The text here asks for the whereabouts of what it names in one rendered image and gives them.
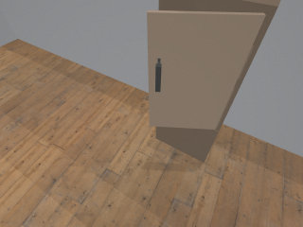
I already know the handle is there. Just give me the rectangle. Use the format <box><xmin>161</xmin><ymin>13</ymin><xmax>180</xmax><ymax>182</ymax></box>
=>
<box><xmin>155</xmin><ymin>58</ymin><xmax>162</xmax><ymax>92</ymax></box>

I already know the cupboard door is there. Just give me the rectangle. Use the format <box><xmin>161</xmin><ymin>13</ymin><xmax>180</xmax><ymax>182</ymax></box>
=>
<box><xmin>147</xmin><ymin>10</ymin><xmax>266</xmax><ymax>130</ymax></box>

